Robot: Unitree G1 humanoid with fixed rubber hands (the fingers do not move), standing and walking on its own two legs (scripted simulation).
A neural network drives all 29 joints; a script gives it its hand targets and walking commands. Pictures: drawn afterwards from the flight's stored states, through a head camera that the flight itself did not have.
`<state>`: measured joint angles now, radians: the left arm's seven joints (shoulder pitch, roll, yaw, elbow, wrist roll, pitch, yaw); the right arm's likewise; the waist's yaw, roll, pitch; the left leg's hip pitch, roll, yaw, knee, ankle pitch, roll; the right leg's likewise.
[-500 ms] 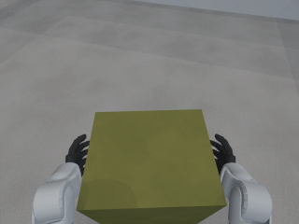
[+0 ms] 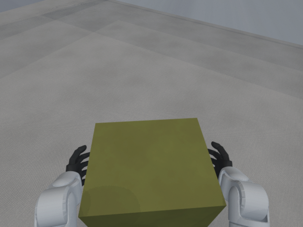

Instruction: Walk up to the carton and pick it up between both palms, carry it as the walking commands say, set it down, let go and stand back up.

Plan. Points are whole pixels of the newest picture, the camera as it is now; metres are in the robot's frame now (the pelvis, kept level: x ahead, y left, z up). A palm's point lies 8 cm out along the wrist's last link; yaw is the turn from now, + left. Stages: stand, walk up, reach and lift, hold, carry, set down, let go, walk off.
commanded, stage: carry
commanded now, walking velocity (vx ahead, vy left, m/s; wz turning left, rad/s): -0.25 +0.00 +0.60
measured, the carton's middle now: (149, 182) +0.26 +0.00 +0.00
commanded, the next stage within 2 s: none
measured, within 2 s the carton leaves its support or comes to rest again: neither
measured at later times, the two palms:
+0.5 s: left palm out of the picture +0.02 +0.21 +0.10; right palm out of the picture +0.09 -0.13 +0.08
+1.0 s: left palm out of the picture -0.10 +0.23 +0.06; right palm out of the picture +0.00 -0.10 +0.05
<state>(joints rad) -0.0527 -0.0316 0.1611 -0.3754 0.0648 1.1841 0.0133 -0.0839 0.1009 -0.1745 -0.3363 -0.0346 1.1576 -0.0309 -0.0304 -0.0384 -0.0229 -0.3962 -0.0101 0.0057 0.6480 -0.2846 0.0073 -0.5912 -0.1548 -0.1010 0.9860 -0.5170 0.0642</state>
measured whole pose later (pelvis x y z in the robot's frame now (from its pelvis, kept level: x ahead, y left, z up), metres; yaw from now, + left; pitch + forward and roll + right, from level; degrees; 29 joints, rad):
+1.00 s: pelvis -0.29 -0.01 +0.00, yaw +14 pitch +1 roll +1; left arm -0.08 -0.01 0.15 -0.11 0.07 1.00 -0.02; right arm -0.06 0.09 -0.16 -0.17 -0.11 1.01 -0.01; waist 0.04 0.02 -0.08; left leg -0.43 0.01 0.01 0.63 -0.27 -0.01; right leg -0.50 -0.11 -0.13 0.59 -0.14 -0.01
